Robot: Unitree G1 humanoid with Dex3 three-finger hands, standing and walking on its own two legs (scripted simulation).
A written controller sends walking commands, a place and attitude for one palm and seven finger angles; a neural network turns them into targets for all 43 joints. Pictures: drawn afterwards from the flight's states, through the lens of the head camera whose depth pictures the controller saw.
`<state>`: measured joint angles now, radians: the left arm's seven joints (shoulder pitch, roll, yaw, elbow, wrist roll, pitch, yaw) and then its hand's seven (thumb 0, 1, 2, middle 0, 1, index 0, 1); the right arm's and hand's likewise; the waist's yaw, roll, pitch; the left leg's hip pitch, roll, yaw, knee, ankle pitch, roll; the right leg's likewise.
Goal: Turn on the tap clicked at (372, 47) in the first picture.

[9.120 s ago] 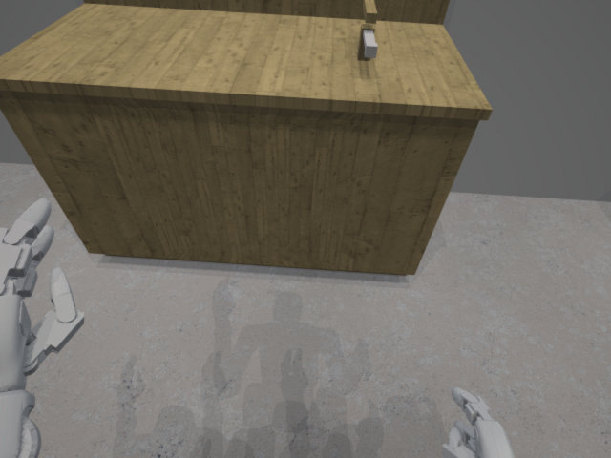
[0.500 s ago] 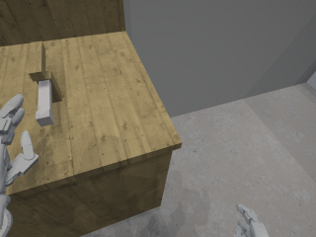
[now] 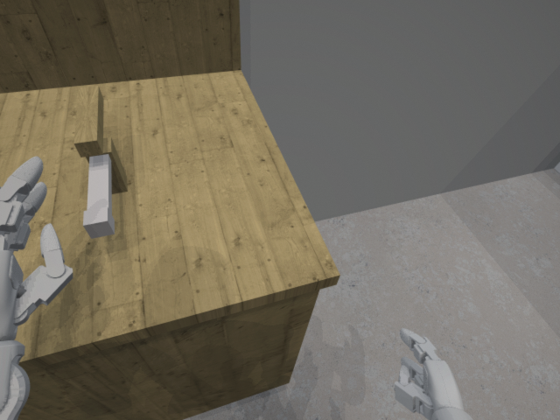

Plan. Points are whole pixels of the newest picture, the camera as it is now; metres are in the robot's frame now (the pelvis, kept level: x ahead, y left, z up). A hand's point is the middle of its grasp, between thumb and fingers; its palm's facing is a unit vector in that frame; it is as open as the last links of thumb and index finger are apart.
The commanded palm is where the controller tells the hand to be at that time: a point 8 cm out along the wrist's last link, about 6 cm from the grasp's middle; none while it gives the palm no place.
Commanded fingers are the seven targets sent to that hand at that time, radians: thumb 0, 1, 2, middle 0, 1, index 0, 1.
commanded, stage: look again from close up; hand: left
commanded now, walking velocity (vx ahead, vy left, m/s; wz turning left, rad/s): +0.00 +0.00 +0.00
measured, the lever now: (99, 222) +0.31 +0.28 +0.12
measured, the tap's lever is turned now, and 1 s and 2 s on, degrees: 0 0 0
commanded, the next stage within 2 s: shuffle to correct the standing spot in 0.38 s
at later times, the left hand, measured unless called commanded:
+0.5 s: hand (53, 282) +0.20 +0.26 +0.16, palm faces +0.39 -0.84 -0.37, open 7.4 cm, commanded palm +0.15 +0.29 +0.18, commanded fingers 0.00 0.90 0.90 -0.20 -0.30 -0.20 -0.30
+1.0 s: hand (109, 290) +0.20 +0.20 +0.16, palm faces +0.35 -0.85 -0.39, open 7.4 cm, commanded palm +0.14 +0.24 +0.18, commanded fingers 0.00 0.90 0.90 -0.20 -0.30 -0.20 -0.30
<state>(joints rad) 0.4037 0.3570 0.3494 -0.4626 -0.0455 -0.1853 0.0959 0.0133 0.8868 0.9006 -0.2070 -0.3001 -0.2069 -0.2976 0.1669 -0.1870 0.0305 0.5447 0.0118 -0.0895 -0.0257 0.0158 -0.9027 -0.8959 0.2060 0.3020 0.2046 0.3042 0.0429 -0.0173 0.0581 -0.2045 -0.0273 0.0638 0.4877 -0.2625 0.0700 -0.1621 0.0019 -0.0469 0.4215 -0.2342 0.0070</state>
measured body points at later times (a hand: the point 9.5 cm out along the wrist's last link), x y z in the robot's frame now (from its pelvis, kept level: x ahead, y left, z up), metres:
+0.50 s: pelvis -0.01 +0.01 +0.00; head +0.01 +0.03 +0.45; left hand +0.18 +0.30 +0.18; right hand +0.16 -0.22 -0.07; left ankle +0.00 +0.07 -0.74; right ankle +0.00 -0.13 -0.74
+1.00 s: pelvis -0.02 -0.04 +0.00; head +0.01 -0.03 +0.45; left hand +0.18 +0.25 +0.18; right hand +0.17 -0.27 -0.08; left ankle +0.00 +0.07 -0.74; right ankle +0.00 -0.13 -0.74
